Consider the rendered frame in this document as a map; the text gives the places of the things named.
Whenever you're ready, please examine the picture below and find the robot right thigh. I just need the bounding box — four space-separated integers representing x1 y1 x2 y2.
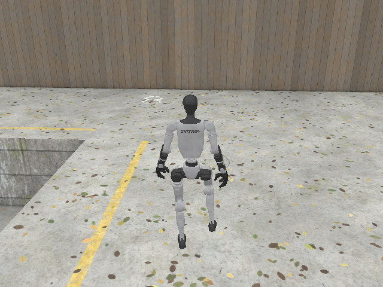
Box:
199 166 212 196

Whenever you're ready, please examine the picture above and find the left robot upper arm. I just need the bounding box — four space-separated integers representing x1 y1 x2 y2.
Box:
162 121 178 154

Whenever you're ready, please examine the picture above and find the right robot upper arm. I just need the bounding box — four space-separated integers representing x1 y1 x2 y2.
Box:
203 121 219 154

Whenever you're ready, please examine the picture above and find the robot left shin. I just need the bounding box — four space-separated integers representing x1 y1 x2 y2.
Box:
175 202 185 241

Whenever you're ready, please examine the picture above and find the robot left hand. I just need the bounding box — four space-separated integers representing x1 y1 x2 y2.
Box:
156 166 169 179

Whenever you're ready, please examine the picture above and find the robot right forearm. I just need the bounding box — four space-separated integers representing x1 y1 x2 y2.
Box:
214 145 227 173

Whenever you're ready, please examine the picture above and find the robot right hand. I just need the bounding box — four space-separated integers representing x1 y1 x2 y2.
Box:
214 171 228 188

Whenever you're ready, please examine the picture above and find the robot left forearm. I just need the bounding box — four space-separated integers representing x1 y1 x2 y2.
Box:
157 144 168 168

